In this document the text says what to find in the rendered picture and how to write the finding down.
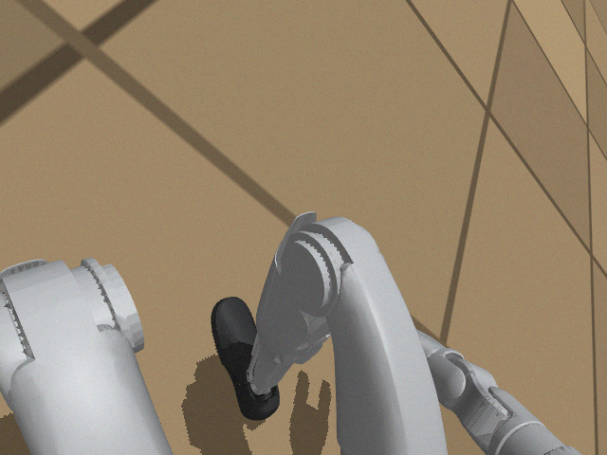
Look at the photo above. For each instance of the right robot foot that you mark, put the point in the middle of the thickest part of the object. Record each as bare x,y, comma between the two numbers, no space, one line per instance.
234,332

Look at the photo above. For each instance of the right robot hand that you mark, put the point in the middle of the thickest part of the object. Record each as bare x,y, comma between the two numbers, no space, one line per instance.
430,345

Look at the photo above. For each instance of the right robot arm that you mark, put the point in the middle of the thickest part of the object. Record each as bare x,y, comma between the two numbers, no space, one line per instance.
497,422

